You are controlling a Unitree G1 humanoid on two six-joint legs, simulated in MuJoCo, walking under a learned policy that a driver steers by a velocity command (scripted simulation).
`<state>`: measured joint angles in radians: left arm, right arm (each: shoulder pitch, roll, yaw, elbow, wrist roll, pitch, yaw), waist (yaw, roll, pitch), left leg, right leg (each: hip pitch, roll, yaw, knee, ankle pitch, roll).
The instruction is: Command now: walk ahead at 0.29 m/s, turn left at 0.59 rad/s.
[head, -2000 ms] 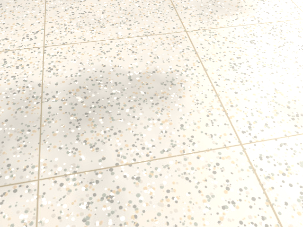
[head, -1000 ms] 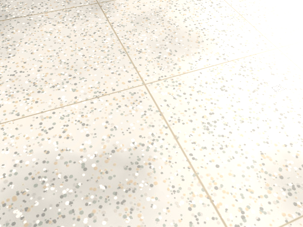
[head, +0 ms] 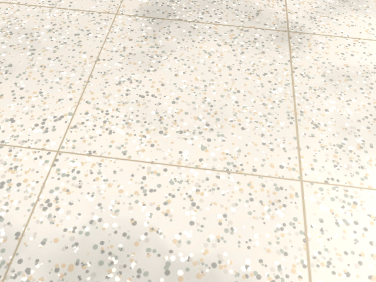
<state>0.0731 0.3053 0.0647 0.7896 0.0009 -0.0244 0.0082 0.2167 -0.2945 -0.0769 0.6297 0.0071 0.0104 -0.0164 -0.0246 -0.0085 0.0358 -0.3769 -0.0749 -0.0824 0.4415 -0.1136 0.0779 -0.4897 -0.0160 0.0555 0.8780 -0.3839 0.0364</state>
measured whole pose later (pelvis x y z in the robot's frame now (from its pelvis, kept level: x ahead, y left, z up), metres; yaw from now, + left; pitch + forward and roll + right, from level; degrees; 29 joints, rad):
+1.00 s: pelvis +0.39 +0.11 +0.00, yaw +7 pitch +0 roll +3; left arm 0.14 0.29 0.06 0.77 -0.02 -0.03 -0.03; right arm 0.33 -0.27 -0.08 0.80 -0.01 -0.09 0.00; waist -0.06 -0.04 0.03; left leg 0.04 -0.03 0.22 0.22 -0.27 0.01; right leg -0.70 -0.11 0.03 0.80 0.01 0.00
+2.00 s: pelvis +0.97 +0.07 +0.00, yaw -23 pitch +2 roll +2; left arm 0.11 0.28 0.04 0.63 -0.01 -0.05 -0.02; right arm 0.37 -0.28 -0.06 0.87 0.02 -0.08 0.02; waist -0.10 -0.04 0.03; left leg -0.04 -0.03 0.06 0.25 -0.24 0.02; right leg -0.63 -0.09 0.05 0.69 -0.06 0.00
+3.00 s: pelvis +1.48 -0.14 +0.01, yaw -23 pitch +1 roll +1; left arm 0.12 0.29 0.05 0.75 -0.01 -0.06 0.00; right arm 0.33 -0.27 -0.04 0.90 0.01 -0.08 0.01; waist -0.07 -0.04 0.02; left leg -0.06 -0.07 0.04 0.22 -0.19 0.06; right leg -0.66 -0.12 0.05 0.72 -0.01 0.02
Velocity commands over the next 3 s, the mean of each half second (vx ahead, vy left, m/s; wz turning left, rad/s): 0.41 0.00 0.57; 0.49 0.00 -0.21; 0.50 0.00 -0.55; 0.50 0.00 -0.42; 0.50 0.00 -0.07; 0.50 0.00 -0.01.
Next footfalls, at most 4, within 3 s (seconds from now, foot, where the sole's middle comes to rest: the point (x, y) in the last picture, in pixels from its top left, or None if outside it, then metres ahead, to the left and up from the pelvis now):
0.18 right None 0.11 -0.15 -0.78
0.62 left None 0.32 0.21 -0.78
1.14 right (179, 220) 0.67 0.02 -0.78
1.64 left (140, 153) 0.98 0.18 -0.78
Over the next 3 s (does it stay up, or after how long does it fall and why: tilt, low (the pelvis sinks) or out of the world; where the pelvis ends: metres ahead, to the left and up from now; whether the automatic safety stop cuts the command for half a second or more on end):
stays up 1.48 -0.14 0.01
